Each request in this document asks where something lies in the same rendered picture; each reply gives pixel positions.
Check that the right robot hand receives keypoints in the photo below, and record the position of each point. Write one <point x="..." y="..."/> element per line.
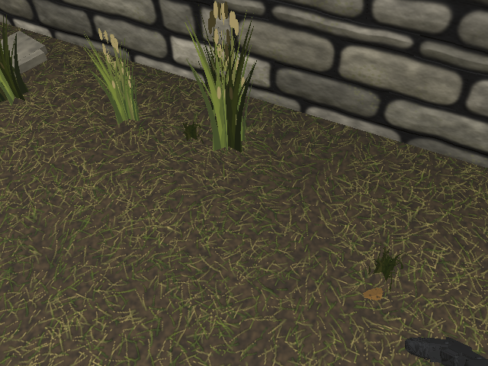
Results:
<point x="448" y="352"/>

